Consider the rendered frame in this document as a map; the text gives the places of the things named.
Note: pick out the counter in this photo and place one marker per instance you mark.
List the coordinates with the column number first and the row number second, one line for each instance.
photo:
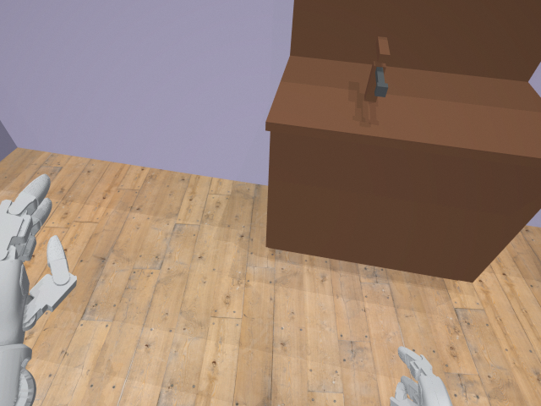
column 437, row 177

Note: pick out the robot right hand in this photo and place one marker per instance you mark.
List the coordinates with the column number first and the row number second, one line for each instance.
column 430, row 389

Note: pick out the robot left hand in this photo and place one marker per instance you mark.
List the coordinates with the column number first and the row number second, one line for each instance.
column 19, row 223

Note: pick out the tap lever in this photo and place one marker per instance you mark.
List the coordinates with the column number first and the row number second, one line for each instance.
column 381, row 87

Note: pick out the left robot forearm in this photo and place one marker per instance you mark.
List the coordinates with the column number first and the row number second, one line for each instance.
column 17, row 385

